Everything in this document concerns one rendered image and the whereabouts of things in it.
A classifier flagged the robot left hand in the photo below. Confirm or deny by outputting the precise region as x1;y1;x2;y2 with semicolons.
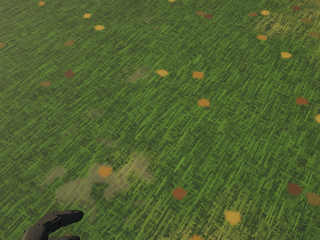
22;209;84;240

